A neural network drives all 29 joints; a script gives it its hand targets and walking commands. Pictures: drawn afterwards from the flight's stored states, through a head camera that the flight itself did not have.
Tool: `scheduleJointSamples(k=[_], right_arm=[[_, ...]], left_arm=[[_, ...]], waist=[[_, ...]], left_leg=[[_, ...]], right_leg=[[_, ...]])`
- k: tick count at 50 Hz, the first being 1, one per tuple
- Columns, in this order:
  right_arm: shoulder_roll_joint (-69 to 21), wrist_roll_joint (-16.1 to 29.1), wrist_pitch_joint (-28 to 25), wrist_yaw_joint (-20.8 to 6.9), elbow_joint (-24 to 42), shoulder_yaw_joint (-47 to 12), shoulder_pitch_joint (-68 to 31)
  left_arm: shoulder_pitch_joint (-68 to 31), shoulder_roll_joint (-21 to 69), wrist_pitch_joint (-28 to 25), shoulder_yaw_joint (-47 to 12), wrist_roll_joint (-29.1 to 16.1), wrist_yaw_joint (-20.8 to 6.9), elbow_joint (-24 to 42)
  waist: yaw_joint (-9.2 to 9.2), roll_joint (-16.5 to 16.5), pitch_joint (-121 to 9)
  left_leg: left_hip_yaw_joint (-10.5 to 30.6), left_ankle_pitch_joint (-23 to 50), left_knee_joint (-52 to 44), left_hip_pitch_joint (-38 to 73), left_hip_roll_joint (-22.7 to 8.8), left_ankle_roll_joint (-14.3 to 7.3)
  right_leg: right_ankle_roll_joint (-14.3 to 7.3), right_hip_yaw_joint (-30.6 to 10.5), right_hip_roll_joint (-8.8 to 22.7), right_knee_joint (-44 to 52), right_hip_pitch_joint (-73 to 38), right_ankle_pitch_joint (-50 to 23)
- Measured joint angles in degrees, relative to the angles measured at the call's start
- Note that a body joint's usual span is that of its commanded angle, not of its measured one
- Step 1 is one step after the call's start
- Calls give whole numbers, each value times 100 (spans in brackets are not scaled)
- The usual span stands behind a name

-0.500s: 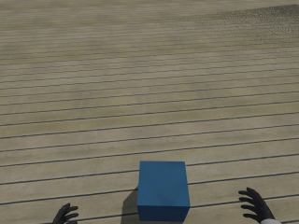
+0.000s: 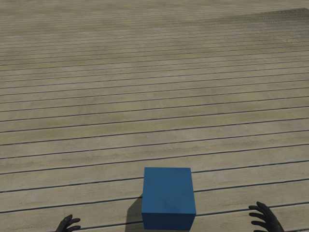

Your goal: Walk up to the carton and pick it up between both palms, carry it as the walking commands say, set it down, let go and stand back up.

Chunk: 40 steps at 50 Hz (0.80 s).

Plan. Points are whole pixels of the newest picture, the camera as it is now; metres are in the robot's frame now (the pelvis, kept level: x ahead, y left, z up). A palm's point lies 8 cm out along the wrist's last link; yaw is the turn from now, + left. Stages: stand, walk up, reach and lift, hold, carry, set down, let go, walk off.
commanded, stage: stand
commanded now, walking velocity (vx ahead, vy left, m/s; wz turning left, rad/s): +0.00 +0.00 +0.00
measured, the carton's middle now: (167, 198) +0.46 -0.06 -0.63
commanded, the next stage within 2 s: none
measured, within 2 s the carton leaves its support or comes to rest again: neither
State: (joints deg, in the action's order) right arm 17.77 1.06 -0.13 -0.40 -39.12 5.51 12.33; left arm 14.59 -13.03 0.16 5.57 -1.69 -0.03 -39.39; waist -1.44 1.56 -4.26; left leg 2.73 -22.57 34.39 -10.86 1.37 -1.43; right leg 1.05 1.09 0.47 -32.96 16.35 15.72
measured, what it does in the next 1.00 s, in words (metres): stands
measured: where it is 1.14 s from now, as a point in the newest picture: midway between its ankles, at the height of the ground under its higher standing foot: outside the picture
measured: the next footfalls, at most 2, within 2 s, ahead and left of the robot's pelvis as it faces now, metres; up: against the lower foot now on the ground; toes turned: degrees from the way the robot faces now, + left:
none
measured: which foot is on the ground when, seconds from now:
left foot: down 0.00-1.00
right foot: down 0.00-1.00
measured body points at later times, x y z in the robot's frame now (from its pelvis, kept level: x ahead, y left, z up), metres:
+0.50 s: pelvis -0.03 -0.01 +0.00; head -0.06 -0.02 +0.45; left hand +0.10 +0.26 -0.10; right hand +0.09 -0.30 -0.10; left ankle -0.05 +0.11 -0.73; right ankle +0.02 -0.13 -0.73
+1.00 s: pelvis -0.04 -0.01 +0.00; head -0.07 -0.02 +0.45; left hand +0.07 +0.26 -0.11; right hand +0.06 -0.31 -0.11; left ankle -0.05 +0.11 -0.73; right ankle +0.02 -0.13 -0.73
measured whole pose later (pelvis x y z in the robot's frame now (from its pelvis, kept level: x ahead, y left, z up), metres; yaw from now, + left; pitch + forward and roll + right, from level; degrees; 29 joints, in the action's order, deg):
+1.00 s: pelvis -0.04 -0.01 +0.00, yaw +0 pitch -4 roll +0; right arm 18.3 1.0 -1.3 -0.3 -50.3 5.5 12.3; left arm 12.4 -13.2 -1.1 5.6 -1.7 0.0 -48.7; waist -1.4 1.6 -0.2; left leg 2.7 -18.7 33.4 -10.9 1.4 -0.7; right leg 0.2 1.1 0.5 -31.6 16.2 11.7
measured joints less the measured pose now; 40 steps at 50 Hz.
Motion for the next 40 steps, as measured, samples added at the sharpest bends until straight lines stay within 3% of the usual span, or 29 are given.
scheduleJointSamples(k=[40], right_arm=[[21,-1,-117,9,-901,0,0]], left_arm=[[-90,-12,-126,0,1,8,-718]], waist=[[0,0,376]], left_leg=[[-2,279,-18,0,0,64]], right_leg=[[-82,-1,0,16,0,-281]])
